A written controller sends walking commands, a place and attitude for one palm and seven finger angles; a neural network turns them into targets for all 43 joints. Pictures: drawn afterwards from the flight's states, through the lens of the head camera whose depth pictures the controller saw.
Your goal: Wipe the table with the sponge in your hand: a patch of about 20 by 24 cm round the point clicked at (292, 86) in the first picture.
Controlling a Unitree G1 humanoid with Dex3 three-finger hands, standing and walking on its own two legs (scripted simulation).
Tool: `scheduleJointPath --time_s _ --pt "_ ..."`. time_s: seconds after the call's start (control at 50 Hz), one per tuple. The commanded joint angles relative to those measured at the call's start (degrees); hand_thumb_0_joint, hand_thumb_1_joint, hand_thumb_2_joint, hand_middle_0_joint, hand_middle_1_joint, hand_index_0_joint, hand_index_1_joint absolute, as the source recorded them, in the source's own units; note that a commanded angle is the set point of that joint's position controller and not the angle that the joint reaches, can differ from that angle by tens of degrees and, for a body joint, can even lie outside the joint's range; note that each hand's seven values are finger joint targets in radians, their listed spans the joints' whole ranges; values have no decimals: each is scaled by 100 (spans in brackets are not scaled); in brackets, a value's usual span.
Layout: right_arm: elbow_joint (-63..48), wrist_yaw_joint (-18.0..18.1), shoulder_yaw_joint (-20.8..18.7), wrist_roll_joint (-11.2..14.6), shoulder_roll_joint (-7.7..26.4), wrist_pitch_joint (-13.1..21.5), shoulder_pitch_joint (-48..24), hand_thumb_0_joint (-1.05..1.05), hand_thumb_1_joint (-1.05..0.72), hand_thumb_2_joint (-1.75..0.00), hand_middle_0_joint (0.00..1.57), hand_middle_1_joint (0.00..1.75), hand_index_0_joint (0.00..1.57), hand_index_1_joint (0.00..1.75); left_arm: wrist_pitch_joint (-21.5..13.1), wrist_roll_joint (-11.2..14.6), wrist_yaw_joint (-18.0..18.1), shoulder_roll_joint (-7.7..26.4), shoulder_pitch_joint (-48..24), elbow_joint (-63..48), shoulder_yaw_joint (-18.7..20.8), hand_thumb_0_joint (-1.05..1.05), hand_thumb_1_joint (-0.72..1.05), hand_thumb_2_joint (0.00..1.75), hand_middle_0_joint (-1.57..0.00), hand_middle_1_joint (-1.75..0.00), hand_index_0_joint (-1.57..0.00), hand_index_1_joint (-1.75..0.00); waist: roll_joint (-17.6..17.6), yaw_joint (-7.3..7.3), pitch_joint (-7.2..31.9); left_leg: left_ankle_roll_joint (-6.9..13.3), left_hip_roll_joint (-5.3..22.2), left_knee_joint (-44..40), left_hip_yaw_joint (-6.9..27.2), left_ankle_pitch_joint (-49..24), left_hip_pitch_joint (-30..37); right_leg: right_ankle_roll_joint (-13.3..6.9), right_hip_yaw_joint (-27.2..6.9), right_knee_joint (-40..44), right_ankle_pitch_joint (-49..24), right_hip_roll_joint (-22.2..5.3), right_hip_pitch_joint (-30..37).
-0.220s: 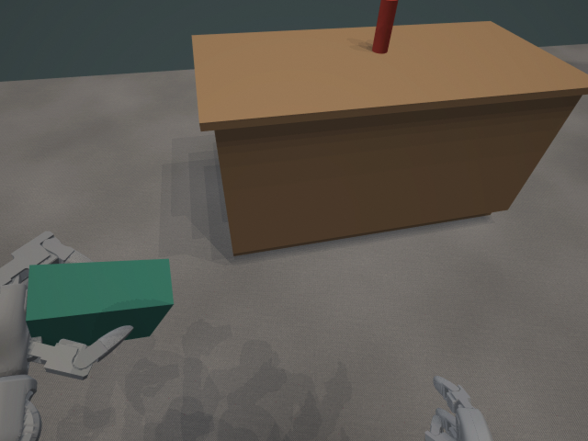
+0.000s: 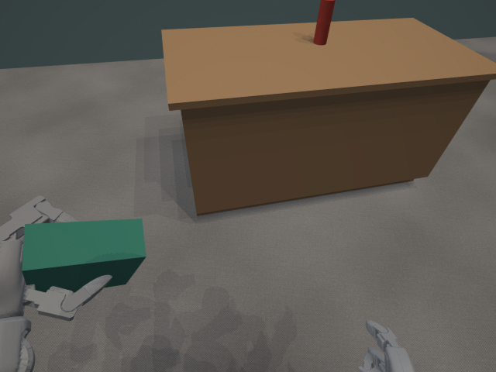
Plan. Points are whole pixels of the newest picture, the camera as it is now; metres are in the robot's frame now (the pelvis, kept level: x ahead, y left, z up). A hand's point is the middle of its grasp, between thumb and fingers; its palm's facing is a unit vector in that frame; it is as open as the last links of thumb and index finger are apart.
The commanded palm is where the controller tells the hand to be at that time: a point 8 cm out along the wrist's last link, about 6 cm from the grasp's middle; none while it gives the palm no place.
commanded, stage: stand and wait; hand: left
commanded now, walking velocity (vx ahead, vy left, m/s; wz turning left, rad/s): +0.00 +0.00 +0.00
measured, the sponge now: (101, 258) +0.22 +0.21 +0.14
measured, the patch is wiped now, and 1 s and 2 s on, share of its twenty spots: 0.00 0.00 0.00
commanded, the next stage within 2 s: look at it before walking up in 0.04 s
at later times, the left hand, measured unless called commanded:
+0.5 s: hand (75, 252) +0.22 +0.23 +0.16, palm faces +0.41 -0.83 -0.38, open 9.3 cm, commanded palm +0.17 +0.27 +0.18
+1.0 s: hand (163, 171) +0.36 +0.16 +0.16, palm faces +0.26 -0.87 -0.41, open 9.3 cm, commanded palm +0.31 +0.20 +0.18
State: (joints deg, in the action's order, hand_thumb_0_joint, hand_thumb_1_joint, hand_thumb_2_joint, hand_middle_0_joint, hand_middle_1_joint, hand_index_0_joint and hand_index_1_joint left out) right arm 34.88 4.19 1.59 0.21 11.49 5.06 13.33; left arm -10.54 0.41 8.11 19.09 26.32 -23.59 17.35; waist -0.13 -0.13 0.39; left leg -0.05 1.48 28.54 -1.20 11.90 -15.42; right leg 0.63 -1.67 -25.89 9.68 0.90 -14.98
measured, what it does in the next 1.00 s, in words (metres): walks ahead: left foot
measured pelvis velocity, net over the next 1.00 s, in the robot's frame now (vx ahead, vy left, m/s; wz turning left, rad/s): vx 0.11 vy -0.04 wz -0.17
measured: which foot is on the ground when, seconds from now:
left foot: down 0.00-0.60, up 0.62-0.82, down 0.84-1.00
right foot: down 0.00-0.86, up 0.88-1.00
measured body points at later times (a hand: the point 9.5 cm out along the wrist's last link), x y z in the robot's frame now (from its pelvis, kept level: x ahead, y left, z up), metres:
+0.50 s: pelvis +0.00 -0.01 -0.01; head -0.01 -0.01 +0.44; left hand +0.19 +0.27 +0.18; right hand +0.16 -0.24 -0.09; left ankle +0.04 +0.12 -0.74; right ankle +0.04 -0.13 -0.73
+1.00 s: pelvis +0.11 -0.04 +0.00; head +0.10 -0.04 +0.45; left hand +0.34 +0.21 +0.18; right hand +0.22 -0.30 -0.09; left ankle +0.11 +0.09 -0.74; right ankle +0.07 -0.14 -0.68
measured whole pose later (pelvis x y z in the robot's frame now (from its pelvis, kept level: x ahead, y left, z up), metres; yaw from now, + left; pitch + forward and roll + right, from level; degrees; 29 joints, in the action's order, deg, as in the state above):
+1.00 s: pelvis +0.11 -0.04 +0.00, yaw -10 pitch +0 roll +1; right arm 35.3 4.3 1.0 -0.2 10.2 5.6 13.9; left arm -11.4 -0.1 8.8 20.8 25.6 -23.7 19.9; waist 1.1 0.9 0.8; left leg -1.3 6.0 29.8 -10.1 17.7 -11.3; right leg -0.3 3.2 -58.6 25.1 -1.0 -25.7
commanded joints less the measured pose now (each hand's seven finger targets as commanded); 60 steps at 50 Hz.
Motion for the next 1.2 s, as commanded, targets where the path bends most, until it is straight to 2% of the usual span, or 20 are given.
scheduleJointPath --time_s 0.0,0.28,0.36,0.44,0.52,0.54,0.58,0.6,0.64,0.68,0.78,0.8,0.84,0.88,0.98,1.08,1.1,1.12,1.14,1.18 --pt "-917 74 -278 -11 691 338 -580 0 -90 -90 20 30 20 30 -448 39 150 932 -522 -1391 654 0 10 130 -120 -160 -120 -160 -404 -14 494 72 280 -832 280 414 -360 -38 -174 348 153 -160 522" --pt "-899 73 -276 -18 678 355 -592 0 -90 -90 20 30 20 30 -461 19 147 925 -574 -1340 635 0 10 130 -120 -160 -120 -160 -369 -16 439 90 323 -853 255 836 -360 -64 -239 368 425 -175 395" --pt "-937 132 -328 -67 778 310 -606 0 -90 -90 20 30 20 30 -418 -6 189 877 -753 -1427 600 0 10 130 -120 -160 -120 -160 -554 32 254 303 655 -1025 581 2786 -407 -219 -317 -53 1978 -48 -347" --pt "-847 192 -311 -84 739 305 -494 0 -90 -90 20 30 20 30 -401 -44 233 839 -816 -1345 581 0 10 130 -120 -160 -120 -160 -1096 87 241 742 1437 -1199 1388 2590 41 -156 317 -1264 1373 155 -789" --pt "-846 116 -296 -92 728 279 -579 0 -90 -90 20 30 20 30 -350 -92 187 797 -903 -1192 469 0 10 130 -120 -160 -120 -160 -1114 37 -13 541 1243 -753 609 2937 -1120 -254 447 -832 1525 50 196" --pt "-864 106 -309 -89 707 264 -600 0 -90 -90 20 30 20 30 -352 -92 183 899 -917 -1145 532 0 10 130 -120 -160 -120 -160 -562 -8 -100 368 913 -100 232 2948 -1339 -428 -34 -337 1899 -121 214" --pt "-908 68 -319 -84 614 275 -676 0 -90 -90 20 30 20 30 -339 -87 197 1071 -1009 -1185 614 0 10 130 -120 -160 -120 -160 1540 -85 -216 0 -26 2366 -523 2025 -2118 -1271 -3086 1226 3127 -1562 214" --pt "-926 35 -299 -77 650 329 -791 0 -90 -90 20 30 20 30 -412 -66 241 1238 -1237 -1406 711 0 10 130 -120 -160 -120 -160 1329 -90 -191 -38 56 3221 -143 1867 -2457 -1667 -3915 1500 2572 -2020 513" --pt "-755 0 -221 -102 586 269 -544 0 -90 -90 20 30 20 30 -532 -76 231 1224 -1032 -1409 753 0 10 130 -120 -160 -120 -160 476 15 8 -71 282 3136 112 1611 -2107 -1624 -2978 1270 1998 -1814 367" --pt "-774 12 -202 -97 545 208 -623 0 -90 -90 20 30 20 30 -603 -41 221 1325 -839 -1465 937 0 10 130 -120 -160 -120 -160 695 5 347 -77 321 2253 -115 1357 -1609 -1434 -2023 994 943 -1491 527" --pt "-905 78 -221 -92 526 172 -511 0 -90 -90 20 30 20 30 -578 75 238 1055 -457 -1335 832 0 10 130 -120 -160 -120 -160 369 57 591 18 93 -141 -746 547 462 -889 -1076 315 1158 -817 7" --pt "-916 116 -285 -85 630 173 -434 0 -90 -90 20 30 20 30 -592 81 229 1030 -497 -1348 808 0 10 130 -120 -160 -120 -160 100 103 523 147 341 -481 -498 625 988 -712 -957 -165 1150 -628 -369" --pt "-992 111 -365 -16 840 180 -452 0 -90 -90 20 30 20 30 -674 101 234 935 -668 -1705 717 0 10 130 -120 -160 -120 -160 -1625 138 565 893 1973 -1221 1798 558 2236 -222 159 -2382 1939 158 -2012" --pt "-847 95 -289 -93 601 300 -477 0 -90 -90 20 30 20 30 -663 -3 183 1084 -770 -1468 741 0 10 130 -120 -160 -120 -160 -1468 196 -48 1380 2589 -1763 2598 1573 1339 -160 16 -3753 2034 -318 -2555" --pt "-734 45 -363 -60 697 411 -384 0 -90 -90 20 30 20 30 -514 -80 139 942 -559 -1787 643 0 10 130 -120 -160 -120 -160 -1257 72 25 883 1862 -1243 189 -343 1057 -15 748 -2675 1221 -548 -1951" --pt "-817 42 -361 -62 647 376 -492 0 -90 -90 20 30 20 30 -463 0 147 1171 -455 -1564 982 0 10 130 -120 -160 -120 -160 -1220 19 345 565 1506 64 -729 -892 408 -62 1599 -675 623 1 232" --pt "-803 31 -376 -30 616 342 -510 0 -90 -90 20 30 20 30 -429 9 150 1248 -347 -1473 1084 0 10 130 -120 -160 -120 -160 -726 -92 620 478 1293 1086 -935 -892 31 -146 1415 -369 466 -28 1046" --pt "-824 -8 -397 14 512 299 -481 0 -90 -90 20 30 20 30 -396 -21 157 1327 -404 -1500 1108 0 10 130 -120 -160 -120 -160 432 -104 865 306 852 2692 -1114 -297 -936 -547 85 -61 508 -837 1862" --pt "-982 -31 -359 12 404 278 -694 0 -90 -90 20 30 20 30 -418 18 202 1632 -356 -1566 1438 0 10 130 -120 -160 -120 -160 1713 -155 956 90 123 4273 -889 1873 -2447 -1284 -2572 506 -573 -2153 2387" --pt "-809 -141 -400 -3 497 227 -655 0 -90 -90 20 30 20 30 -507 159 150 1649 -69 -1615 1590 0 10 130 -120 -160 -120 -160 997 -95 833 1 457 5126 204 1723 -2746 -1478 -2920 766 349 -2572 1886"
